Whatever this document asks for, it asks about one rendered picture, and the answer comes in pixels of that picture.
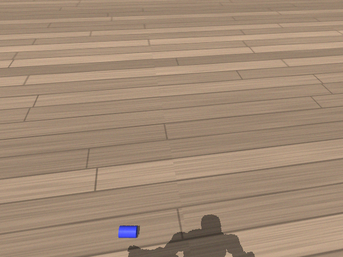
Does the can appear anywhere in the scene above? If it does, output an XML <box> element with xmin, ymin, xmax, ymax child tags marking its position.
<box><xmin>118</xmin><ymin>226</ymin><xmax>138</xmax><ymax>238</ymax></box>

